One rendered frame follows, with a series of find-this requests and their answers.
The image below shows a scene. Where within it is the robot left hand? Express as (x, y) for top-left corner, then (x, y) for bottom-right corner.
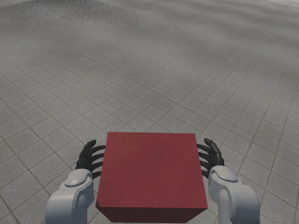
(75, 139), (106, 179)

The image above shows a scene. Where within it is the robot right hand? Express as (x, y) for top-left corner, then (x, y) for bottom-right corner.
(196, 138), (225, 179)

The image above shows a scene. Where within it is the right robot forearm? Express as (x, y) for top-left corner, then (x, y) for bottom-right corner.
(207, 165), (261, 224)

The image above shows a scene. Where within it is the carton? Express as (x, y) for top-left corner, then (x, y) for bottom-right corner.
(95, 132), (208, 223)

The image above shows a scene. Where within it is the left robot forearm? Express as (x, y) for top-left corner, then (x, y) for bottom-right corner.
(44, 168), (94, 224)

